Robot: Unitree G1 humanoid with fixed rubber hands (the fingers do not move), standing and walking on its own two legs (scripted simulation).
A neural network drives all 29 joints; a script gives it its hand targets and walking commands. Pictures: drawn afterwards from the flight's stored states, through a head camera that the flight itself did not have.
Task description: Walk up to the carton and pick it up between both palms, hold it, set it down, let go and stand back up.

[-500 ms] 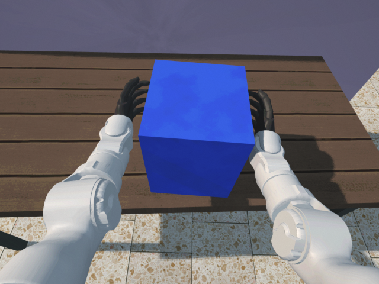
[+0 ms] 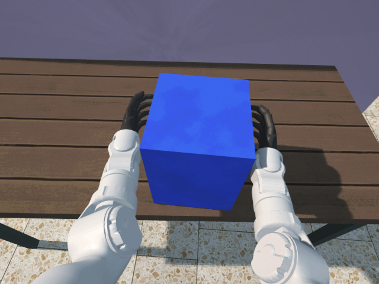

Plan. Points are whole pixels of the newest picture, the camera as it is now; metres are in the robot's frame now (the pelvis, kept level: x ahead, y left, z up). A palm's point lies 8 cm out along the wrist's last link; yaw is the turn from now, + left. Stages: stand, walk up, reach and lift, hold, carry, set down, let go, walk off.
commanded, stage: reach and lift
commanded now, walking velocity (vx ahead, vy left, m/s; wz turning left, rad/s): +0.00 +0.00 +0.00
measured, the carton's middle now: (197, 146) +0.43 +0.00 +0.00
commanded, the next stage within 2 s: none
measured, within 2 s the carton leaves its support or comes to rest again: leaves its support in 1.50 s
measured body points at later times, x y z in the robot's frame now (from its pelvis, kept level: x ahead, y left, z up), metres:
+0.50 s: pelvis +0.00 +0.02 +0.00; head +0.06 +0.04 +0.44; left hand +0.44 +0.16 +0.06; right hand +0.40 -0.13 +0.06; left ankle -0.02 +0.11 -0.75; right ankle -0.01 -0.12 -0.75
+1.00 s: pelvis +0.00 +0.01 +0.00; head +0.06 +0.03 +0.45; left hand +0.44 +0.16 +0.07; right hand +0.40 -0.13 +0.06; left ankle -0.02 +0.11 -0.75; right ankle -0.01 -0.12 -0.75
